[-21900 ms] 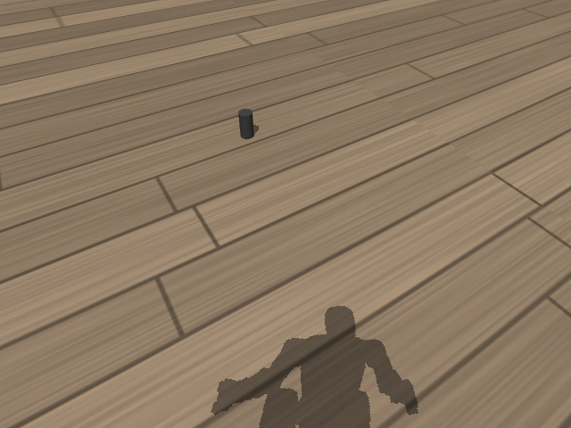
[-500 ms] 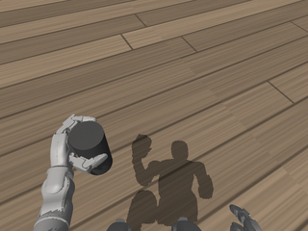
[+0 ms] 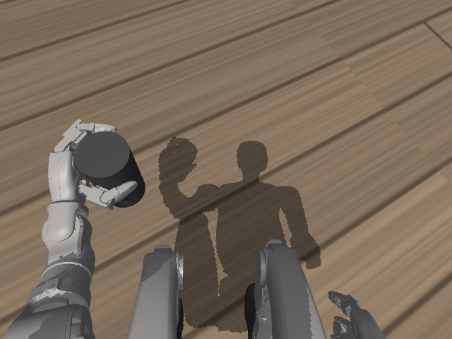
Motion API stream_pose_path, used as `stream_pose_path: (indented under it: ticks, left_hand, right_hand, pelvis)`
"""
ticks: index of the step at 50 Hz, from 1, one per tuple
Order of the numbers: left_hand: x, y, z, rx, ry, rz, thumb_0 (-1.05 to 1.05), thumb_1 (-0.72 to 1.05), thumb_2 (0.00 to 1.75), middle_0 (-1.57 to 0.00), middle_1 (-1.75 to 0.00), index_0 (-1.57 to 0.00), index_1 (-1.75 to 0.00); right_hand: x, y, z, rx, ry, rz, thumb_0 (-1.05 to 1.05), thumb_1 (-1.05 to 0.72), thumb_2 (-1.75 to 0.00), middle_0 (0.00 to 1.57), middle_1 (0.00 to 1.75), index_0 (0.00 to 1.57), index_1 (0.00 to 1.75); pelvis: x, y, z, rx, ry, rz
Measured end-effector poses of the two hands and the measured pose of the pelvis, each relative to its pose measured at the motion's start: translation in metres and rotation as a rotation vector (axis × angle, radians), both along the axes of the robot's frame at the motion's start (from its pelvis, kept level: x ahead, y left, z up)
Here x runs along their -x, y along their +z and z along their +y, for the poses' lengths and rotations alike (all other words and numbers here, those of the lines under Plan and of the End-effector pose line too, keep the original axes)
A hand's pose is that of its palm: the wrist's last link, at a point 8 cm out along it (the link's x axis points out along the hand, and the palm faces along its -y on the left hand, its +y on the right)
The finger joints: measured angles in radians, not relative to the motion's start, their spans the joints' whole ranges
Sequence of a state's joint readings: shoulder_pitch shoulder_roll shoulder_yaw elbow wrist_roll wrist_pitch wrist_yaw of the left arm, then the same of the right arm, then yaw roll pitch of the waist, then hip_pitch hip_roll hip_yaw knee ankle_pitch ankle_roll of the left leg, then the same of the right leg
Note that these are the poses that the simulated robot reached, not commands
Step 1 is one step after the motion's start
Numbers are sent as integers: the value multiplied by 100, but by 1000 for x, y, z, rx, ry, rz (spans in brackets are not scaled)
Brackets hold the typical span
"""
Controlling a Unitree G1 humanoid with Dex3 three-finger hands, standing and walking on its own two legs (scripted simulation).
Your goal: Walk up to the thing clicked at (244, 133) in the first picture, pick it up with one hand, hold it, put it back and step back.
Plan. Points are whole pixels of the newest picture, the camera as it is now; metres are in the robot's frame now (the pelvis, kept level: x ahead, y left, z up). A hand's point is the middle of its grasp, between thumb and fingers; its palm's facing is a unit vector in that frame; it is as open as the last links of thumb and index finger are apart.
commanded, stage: crouch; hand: left
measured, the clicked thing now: (115, 173) +0.41 +0.19 -0.06
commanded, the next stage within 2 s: lower in 1.08 s
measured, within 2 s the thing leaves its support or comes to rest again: neither
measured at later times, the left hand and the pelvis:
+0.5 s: hand (127, 182) +0.44 +0.21 -0.19, palm faces +0.12 -0.99 -0.01, open 11.0 cm; pelvis -0.04 +0.00 -0.15, yaw -3 degrees
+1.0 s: hand (134, 186) +0.46 +0.21 -0.27, palm faces +0.10 -1.00 -0.01, open 11.0 cm; pelvis -0.04 +0.01 -0.19, yaw -6 degrees
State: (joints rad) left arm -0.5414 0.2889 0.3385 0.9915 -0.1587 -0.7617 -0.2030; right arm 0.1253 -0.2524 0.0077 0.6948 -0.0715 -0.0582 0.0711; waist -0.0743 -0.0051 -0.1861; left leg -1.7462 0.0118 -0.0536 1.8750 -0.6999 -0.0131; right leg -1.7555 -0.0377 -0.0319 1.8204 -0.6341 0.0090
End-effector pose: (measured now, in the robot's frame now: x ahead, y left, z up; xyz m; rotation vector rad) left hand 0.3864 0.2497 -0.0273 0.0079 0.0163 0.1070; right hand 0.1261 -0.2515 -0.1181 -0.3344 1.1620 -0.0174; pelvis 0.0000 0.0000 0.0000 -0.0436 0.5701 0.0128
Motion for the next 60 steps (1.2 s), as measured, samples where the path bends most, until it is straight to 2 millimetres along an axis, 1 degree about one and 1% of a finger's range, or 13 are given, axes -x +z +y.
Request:
stream_pose_path:
  ticks: [5, 9, 16, 23, 28, 33, 39, 47, 60]
  left_hand:
    - [-3, -47, -1, 6, 7, 7, 0, -50, 107, -67, -101, -65, -100]
    - [-10, -77, 2, 14, 32, -12, 0, -49, 107, -66, -101, -65, -101]
    - [-21, -119, 9, 0, 37, -18, 0, -49, 108, -66, -102, -65, -101]
    - [-26, -153, 11, 2, 24, -3, 0, -49, 108, -67, -101, -65, -100]
    - [-30, -175, 8, 11, 7, 1, 0, -50, 108, -67, -100, -65, -100]
    - [-38, -192, 11, 25, 27, -10, 0, -49, 108, -67, -100, -65, -100]
    - [-44, -209, 15, 5, 7, -3, 0, -49, 107, -67, -101, -65, -100]
    - [-43, -231, 13, 0, -12, 20, 0, -49, 107, -66, -101, -64, -101]
    - [-54, -251, 9, 5, 2, 1, 0, -49, 107, -66, -101, -64, -101]
  right_hand:
    - [14, -37, -1, 11, 19, 33, 0, -90, -91, 20, 30, 20, 30]
    - [28, -63, -5, 33, 26, 66, 0, -91, -91, 20, 30, 20, 30]
    - [59, -100, -13, 69, 14, 131, 0, -91, -91, 20, 30, 20, 30]
    - [90, -124, -16, 89, 2, 188, 0, -92, -91, 20, 30, 20, 30]
    - [104, -132, -17, 105, 7, 222, 0, -91, -90, 20, 30, 20, 30]
    - [110, -136, -16, 130, 21, 246, 0, -91, -90, 20, 30, 20, 30]
    - [107, -138, -15, 154, 50, 258, 0, -90, -90, 20, 30, 20, 30]
    - [100, -142, -15, 172, 100, 271, 0, -91, -90, 20, 30, 20, 30]
    - [98, -144, -18, 205, 148, 288, 0, -91, -90, 20, 30, 20, 30]
  pelvis:
    - [11, -37, 0, 5, -2, 14]
    - [19, -66, -1, 12, -4, 11]
    - [29, -110, 1, 24, -9, -15]
    - [37, -140, 3, 40, -17, -52]
    - [40, -156, 5, 57, -25, -73]
    - [40, -167, 7, 75, -32, -85]
    - [38, -176, 10, 96, -36, -94]
    - [38, -184, 12, 113, -42, -116]
    - [38, -195, 12, 136, -57, -150]
